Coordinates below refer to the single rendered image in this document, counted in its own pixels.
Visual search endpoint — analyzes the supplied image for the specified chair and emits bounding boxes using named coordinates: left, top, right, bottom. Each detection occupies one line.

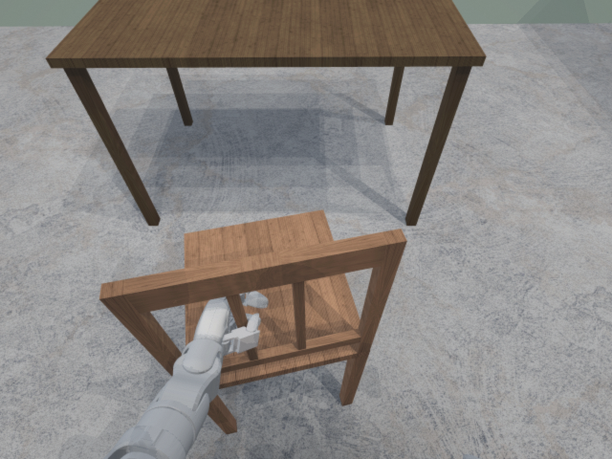
left=99, top=210, right=407, bottom=434

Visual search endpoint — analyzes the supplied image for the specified left robot hand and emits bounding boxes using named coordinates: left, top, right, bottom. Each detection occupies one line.
left=193, top=291, right=269, bottom=356

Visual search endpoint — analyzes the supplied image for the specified table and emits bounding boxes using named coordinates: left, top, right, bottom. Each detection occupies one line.
left=46, top=0, right=486, bottom=226

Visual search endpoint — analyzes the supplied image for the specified robot left forearm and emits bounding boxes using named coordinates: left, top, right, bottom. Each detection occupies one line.
left=103, top=339, right=223, bottom=459

